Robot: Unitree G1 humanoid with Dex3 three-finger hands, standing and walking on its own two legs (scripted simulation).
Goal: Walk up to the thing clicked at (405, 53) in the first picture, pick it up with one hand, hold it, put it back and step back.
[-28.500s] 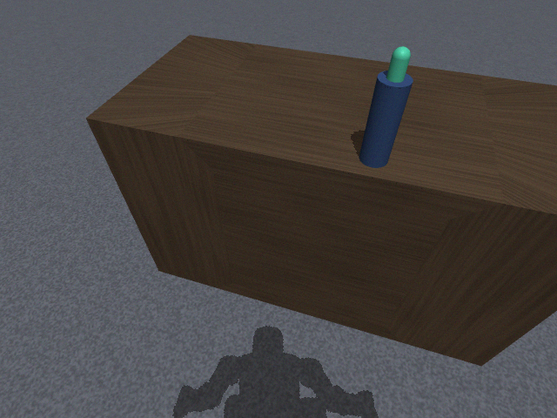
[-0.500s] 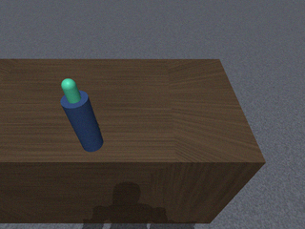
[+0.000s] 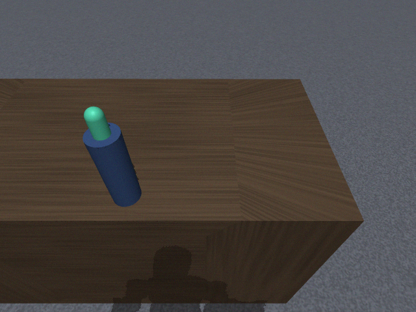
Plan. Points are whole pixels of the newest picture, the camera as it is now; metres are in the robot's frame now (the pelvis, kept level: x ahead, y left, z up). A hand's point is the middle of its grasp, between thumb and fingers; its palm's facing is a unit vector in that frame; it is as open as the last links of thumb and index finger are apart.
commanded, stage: stand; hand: left
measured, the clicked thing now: (112, 159) +0.39 +0.22 +0.09
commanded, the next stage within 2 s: step back in 0.34 s
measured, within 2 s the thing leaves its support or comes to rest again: neither
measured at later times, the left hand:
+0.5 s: hand out of the picture +0.08 +0.26 -0.16, palm faces -0.02 -0.93 -0.38, open 7.4 cm
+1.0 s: hand out of the picture +0.00 +0.30 -0.18, palm faces -0.06 -0.93 -0.36, open 7.4 cm
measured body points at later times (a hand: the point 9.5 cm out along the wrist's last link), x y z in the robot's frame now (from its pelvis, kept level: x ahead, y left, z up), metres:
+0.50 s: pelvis -0.02 +0.00 -0.01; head +0.03 +0.00 +0.44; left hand +0.08 +0.31 -0.14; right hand +0.08 -0.32 -0.14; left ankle -0.01 +0.11 -0.75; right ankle +0.00 -0.13 -0.75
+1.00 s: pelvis -0.12 +0.04 -0.02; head -0.04 +0.06 +0.42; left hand +0.00 +0.35 -0.15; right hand -0.06 -0.28 -0.13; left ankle -0.11 +0.15 -0.75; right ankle -0.13 -0.10 -0.67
